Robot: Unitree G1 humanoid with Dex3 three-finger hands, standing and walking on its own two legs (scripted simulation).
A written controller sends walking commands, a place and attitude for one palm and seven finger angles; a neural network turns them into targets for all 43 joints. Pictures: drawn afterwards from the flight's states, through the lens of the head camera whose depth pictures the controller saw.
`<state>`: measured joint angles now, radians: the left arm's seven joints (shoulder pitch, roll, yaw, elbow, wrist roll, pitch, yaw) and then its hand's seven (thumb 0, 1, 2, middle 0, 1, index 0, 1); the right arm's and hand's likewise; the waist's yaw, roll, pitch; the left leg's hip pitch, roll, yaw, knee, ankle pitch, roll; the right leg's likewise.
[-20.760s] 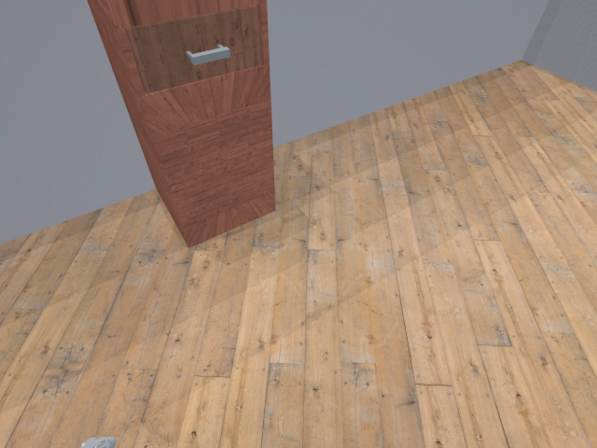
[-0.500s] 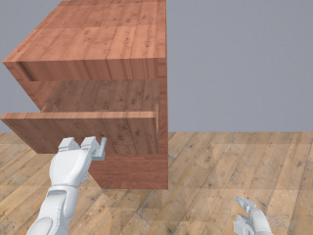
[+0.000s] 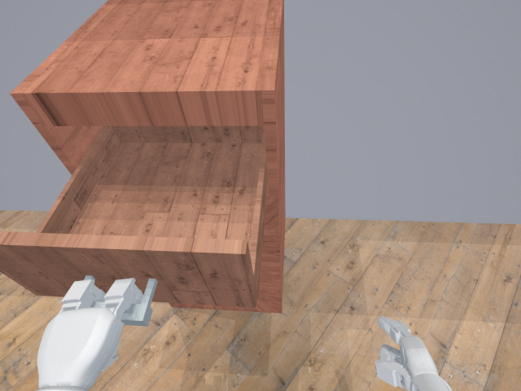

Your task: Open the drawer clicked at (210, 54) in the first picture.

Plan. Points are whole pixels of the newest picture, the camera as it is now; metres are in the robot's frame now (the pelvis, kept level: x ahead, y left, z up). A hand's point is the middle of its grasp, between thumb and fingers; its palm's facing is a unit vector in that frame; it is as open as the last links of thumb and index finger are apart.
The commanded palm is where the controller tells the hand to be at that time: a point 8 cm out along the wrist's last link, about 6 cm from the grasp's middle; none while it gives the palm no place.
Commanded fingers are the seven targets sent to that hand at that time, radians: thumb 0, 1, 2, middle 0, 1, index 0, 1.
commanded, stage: pull the drawer open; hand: left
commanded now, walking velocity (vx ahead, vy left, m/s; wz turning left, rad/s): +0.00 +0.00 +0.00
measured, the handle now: (114, 298) +0.22 +0.24 +0.05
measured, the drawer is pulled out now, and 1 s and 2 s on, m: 0.24 0.30 0.30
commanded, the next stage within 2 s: open the thumb to release the handle in 0.28 s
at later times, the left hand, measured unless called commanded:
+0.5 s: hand (89, 390) +0.11 +0.24 +0.03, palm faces +0.05 -0.07 -1.00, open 6.0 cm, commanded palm +0.09 +0.24 +0.08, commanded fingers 0.00 0.41 0.69 -0.37 -1.30 -0.37 -1.30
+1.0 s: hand (92, 387) +0.12 +0.23 +0.03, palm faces +0.01 -0.11 -0.99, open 13.4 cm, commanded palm +0.09 +0.23 +0.08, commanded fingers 0.00 -0.50 0.30 -0.30 -1.20 -0.30 -1.20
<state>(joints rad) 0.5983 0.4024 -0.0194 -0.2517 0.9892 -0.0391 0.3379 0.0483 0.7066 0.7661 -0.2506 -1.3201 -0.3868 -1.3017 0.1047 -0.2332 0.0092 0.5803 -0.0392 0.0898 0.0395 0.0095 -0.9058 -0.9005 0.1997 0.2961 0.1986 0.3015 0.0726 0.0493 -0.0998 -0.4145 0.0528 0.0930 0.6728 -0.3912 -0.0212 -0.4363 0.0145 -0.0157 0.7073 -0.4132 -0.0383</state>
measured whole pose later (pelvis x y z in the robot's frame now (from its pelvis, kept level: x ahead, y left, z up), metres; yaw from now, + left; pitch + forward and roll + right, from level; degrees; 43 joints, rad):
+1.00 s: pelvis -0.04 +0.00 +0.00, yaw +1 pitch +4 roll +1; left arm 0.57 0.39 -0.06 -0.23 1.02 -0.04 0.33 0.00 -0.41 0.34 -0.34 -1.23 -0.32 -1.21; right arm 0.12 -0.24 -0.01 0.58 -0.05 0.07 0.01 0.01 -0.91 -0.90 0.20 0.30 0.20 0.30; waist 0.10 0.06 -0.08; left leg -0.43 0.04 0.04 0.72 -0.37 -0.02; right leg -0.44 0.01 -0.03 0.74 -0.38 -0.04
